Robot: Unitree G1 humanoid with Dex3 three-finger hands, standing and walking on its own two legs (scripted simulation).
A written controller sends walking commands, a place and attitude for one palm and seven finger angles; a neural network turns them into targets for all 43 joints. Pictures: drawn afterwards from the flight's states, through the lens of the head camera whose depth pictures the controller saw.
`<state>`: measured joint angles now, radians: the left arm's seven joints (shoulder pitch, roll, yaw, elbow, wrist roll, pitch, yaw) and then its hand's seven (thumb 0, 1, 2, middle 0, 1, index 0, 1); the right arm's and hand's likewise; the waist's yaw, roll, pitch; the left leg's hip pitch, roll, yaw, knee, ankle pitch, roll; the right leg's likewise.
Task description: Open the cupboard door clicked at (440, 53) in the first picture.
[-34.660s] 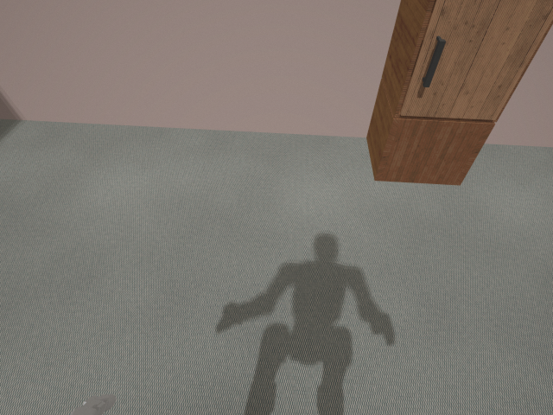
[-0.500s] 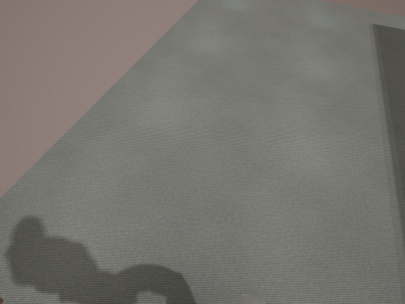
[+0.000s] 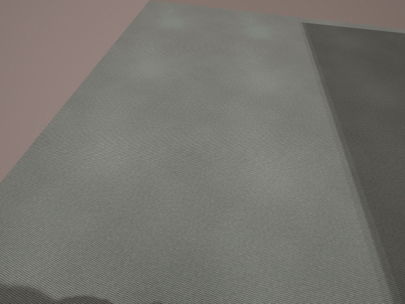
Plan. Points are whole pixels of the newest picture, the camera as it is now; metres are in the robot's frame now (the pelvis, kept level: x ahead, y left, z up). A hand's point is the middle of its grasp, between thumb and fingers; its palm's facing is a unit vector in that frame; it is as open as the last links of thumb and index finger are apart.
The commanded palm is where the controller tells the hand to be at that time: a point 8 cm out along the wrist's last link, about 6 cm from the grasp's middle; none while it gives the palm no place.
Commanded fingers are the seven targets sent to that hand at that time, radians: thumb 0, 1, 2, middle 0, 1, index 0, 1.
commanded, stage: walk to a spot facing it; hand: left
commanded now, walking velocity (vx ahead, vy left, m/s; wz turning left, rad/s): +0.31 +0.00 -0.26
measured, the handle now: out of the picture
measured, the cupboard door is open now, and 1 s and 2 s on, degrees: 42 42 42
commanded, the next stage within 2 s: turn to face it in 0.10 s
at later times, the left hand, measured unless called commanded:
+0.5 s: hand (150, 251) +0.27 +0.14 -0.16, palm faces +0.12 -0.97 -0.19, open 7.2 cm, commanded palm none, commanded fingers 0.00 0.90 0.90 -0.20 -0.30 -0.20 -0.30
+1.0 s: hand (160, 251) +0.26 +0.11 -0.14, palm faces +0.38 -0.88 -0.29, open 7.4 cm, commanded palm none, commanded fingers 0.00 0.90 0.90 -0.20 -0.30 -0.20 -0.30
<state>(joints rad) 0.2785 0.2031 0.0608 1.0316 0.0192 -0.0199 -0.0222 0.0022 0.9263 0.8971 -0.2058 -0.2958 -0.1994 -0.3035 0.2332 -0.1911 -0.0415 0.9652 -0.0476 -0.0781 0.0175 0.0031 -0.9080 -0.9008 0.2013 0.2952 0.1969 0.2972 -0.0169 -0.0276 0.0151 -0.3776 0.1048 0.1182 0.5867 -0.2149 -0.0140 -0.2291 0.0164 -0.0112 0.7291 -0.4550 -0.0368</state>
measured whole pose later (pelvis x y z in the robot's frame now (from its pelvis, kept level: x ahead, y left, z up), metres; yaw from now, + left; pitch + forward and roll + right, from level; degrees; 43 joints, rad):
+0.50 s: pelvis +0.20 -0.05 +0.01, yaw +6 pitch +0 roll +1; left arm 0.16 0.19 0.06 1.00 0.02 -0.04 0.02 -0.01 0.94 0.90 -0.21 -0.30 -0.20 -0.30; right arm 0.27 -0.16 -0.04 1.05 -0.02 0.01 0.00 0.01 -0.91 -0.90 0.20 0.29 0.20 0.30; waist -0.03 -0.05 0.06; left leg -0.42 0.08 0.14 0.76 -0.34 -0.04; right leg -0.20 -0.09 -0.23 0.51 -0.31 -0.02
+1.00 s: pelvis +0.27 -0.11 +0.01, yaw +23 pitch +1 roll +2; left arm 0.21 0.21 0.05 0.90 0.03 0.01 0.02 0.00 0.91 0.90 -0.20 -0.30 -0.20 -0.30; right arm 0.13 -0.27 -0.09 0.93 -0.02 0.07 0.02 0.01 -0.91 -0.90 0.20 0.30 0.20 0.30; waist -0.01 0.00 0.08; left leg -0.51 0.02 0.04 1.06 -0.45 -0.06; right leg -0.24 -0.10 -0.13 0.54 -0.32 0.00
